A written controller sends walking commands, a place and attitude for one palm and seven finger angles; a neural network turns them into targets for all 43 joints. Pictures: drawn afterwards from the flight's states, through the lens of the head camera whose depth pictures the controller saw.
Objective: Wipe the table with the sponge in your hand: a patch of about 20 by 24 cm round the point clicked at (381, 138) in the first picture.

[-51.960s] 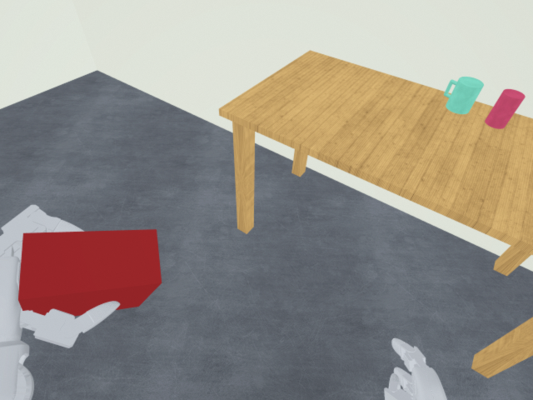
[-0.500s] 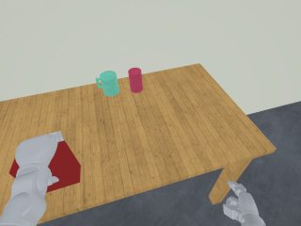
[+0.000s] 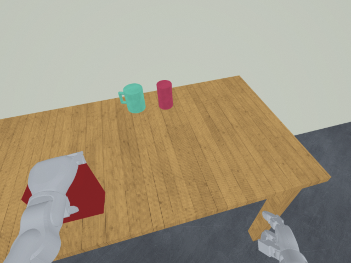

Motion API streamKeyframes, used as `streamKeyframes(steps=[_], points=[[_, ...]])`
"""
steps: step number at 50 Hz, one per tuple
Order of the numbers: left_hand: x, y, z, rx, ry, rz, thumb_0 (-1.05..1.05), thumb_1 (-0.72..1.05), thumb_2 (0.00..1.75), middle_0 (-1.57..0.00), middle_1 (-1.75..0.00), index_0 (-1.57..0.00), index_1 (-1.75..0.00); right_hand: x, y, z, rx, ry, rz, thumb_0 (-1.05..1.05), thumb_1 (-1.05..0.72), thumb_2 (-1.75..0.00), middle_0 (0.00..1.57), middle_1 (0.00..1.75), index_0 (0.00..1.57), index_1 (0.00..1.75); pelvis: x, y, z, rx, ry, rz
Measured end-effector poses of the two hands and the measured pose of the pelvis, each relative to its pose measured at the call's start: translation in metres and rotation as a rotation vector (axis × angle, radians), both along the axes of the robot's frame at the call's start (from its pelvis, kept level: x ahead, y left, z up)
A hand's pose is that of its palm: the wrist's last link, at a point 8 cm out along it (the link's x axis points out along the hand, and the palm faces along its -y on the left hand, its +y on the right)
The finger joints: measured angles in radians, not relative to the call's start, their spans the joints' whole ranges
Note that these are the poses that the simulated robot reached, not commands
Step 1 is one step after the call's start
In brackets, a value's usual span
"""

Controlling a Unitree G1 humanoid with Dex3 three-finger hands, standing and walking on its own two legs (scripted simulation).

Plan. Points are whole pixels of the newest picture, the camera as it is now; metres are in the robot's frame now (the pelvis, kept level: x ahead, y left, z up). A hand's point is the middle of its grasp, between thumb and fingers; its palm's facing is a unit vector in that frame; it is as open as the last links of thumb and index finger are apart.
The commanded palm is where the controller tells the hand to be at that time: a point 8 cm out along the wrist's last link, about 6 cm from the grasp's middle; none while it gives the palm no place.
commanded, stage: bring the sponge back beside the body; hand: left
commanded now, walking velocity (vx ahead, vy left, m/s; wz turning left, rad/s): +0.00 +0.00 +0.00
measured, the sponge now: (72, 200) +0.22 +0.30 +0.01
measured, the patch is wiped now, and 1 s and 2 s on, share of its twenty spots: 1.00 1.00 1.00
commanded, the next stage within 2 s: step back with the hand held close in 1.46 s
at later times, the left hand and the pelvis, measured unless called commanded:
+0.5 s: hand (63, 189) +0.21 +0.28 +0.08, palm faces +0.02 -0.10 -0.99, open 10.2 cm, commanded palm +0.18 +0.28 +0.15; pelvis +0.00 -0.02 +0.00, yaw +0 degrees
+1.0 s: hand (65, 196) +0.19 +0.26 +0.10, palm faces +0.06 -0.12 -0.99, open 10.2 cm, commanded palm +0.15 +0.26 +0.17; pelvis -0.01 -0.02 +0.00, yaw -1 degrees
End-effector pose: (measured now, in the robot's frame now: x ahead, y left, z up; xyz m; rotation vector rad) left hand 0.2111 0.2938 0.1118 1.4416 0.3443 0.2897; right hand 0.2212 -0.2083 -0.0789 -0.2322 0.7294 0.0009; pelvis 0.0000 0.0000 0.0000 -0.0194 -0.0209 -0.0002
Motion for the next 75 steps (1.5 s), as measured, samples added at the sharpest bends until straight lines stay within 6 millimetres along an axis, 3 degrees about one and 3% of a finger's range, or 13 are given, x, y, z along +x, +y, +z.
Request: streamKeyframes(steps=[10, 19, 44, 59, 75], points=[[-0.003, 0.003, 0.018, 0.015, -0.056, 0.059, -0.01, -0.53, 1.07, -0.73, -1.31, -0.73, -1.35, 0.013, 0.009, 0.007, 0.03, -0.027, 0.029, 0.02, -0.9, -0.9, 0.2, 0.3, 0.2, 0.3, 0.001, -0.004, 0.001, 0.001, -0.017, 0.001], [-0.015, -0.008, 0.017, -0.009, -0.006, 0.045, -0.01, -0.53, 1.07, -0.72, -1.31, -0.73, -1.36, 0.02, 0.003, 0.012, 0.025, -0.049, 0.048, 0.02, -0.9, -0.9, 0.2, 0.3, 0.2, 0.3, 0.001, -0.01, 0.001, 0.003, -0.027, 0.001], [-0.035, -0.032, 0.036, -0.008, -0.06, 0.017, -0.01, -0.53, 1.06, -0.73, -1.31, -0.73, -1.35, 0.007, -0.014, 0.01, 0.038, -0.061, 0.036, 0.02, -0.9, -0.9, 0.2, 0.3, 0.2, 0.3, -0.008, -0.023, 0.0, 0.007, -0.05, -0.009], [-0.053, -0.041, 0.045, -0.017, -0.089, 0.013, -0.01, -0.53, 1.06, -0.73, -1.31, -0.73, -1.35, 0.012, -0.006, 0.02, 0.058, -0.108, 0.065, 0.02, -0.9, -0.9, 0.2, 0.3, 0.2, 0.3, -0.014, -0.024, 0.0, 0.009, -0.066, -0.01], [-0.054, -0.042, 0.042, -0.015, -0.076, 0.003, -0.01, -0.53, 1.06, -0.73, -1.31, -0.73, -1.35, 0.005, -0.006, 0.018, 0.054, -0.098, 0.066, 0.02, -0.9, -0.9, 0.2, 0.3, 0.2, 0.3, -0.017, -0.025, 0.0, 0.01, -0.07, -0.013]])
